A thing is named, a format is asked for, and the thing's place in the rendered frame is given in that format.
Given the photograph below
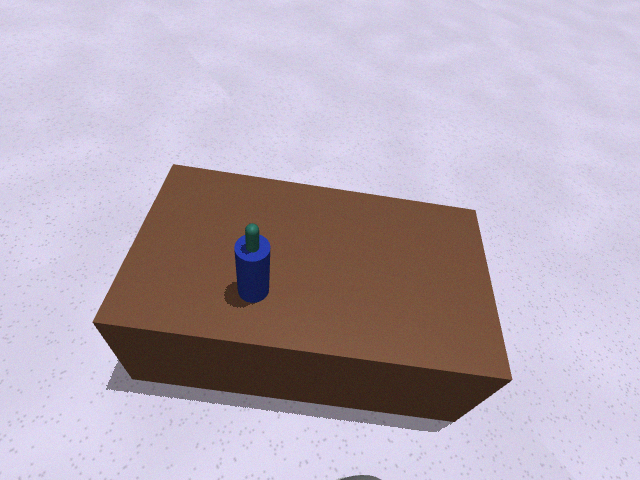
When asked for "bottle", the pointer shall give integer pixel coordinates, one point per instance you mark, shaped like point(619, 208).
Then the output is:
point(252, 257)

